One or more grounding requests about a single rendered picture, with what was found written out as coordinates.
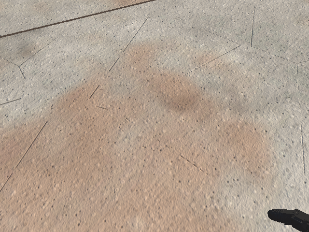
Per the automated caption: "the right robot hand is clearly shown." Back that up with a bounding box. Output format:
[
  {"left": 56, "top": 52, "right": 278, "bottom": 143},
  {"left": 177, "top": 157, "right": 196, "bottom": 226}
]
[{"left": 267, "top": 209, "right": 309, "bottom": 232}]

